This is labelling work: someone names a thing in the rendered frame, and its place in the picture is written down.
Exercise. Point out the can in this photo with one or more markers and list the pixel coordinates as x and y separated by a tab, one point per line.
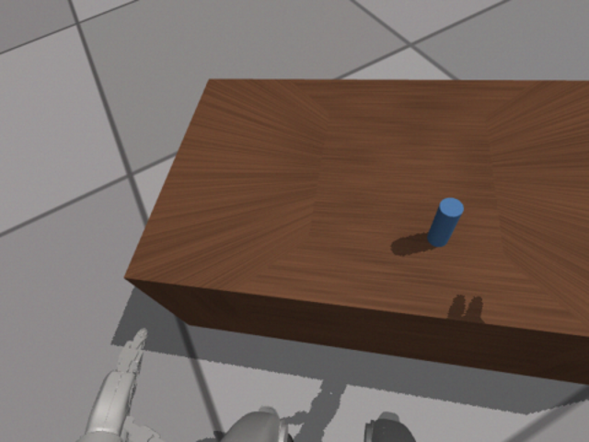
445	220

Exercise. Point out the left robot hand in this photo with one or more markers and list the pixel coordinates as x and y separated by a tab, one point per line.
111	409

